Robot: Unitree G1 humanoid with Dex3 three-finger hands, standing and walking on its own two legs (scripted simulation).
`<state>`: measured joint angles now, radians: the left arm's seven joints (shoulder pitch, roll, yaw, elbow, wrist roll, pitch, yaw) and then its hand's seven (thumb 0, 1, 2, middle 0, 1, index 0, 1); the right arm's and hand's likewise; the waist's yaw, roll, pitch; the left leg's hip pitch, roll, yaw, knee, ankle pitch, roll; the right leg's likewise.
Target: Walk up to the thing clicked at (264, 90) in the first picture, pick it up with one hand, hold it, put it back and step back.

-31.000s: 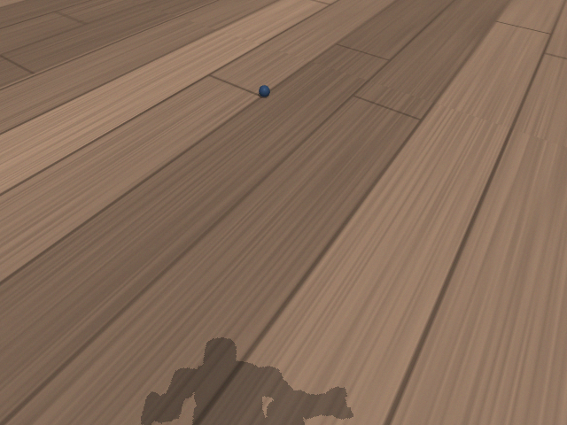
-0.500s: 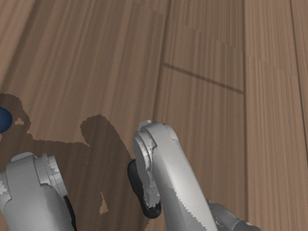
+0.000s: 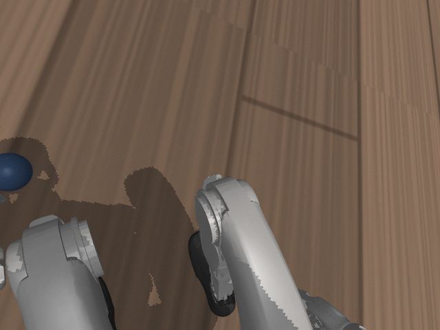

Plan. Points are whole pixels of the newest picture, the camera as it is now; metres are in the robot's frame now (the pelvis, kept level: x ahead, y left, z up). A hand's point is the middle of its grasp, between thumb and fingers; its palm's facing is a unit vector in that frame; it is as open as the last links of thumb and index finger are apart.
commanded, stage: withdraw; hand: left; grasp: from above
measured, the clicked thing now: (9, 172) +0.43 +0.28 -0.26
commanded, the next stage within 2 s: home in 0.70 s
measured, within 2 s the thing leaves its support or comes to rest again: neither
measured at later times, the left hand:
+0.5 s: hand out of the picture +0.38 +0.29 -0.05, palm faces -0.48 -0.09 -0.87, open 13.9 cm
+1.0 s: hand out of the picture +0.41 +0.31 -0.08, palm faces -0.35 -0.07 -0.93, open 13.2 cm
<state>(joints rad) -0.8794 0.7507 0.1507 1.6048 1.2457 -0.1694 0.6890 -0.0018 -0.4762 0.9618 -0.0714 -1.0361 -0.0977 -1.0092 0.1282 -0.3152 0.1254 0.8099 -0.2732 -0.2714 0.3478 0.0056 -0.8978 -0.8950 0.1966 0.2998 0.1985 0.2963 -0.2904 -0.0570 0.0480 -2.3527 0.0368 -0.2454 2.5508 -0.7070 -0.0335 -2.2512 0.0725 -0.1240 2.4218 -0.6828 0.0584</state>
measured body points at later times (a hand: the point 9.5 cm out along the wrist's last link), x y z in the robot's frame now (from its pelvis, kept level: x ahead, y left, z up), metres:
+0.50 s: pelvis -0.02 -0.01 +0.07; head +0.17 +0.05 +0.48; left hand +0.41 +0.30 +0.00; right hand +0.11 -0.28 -0.04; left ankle +0.07 +0.14 -0.26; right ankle +0.11 -0.12 -0.26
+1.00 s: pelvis -0.01 +0.00 +0.06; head +0.20 +0.06 +0.45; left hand +0.42 +0.31 -0.02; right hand +0.06 -0.25 -0.07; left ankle +0.07 +0.14 -0.26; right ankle +0.11 -0.12 -0.26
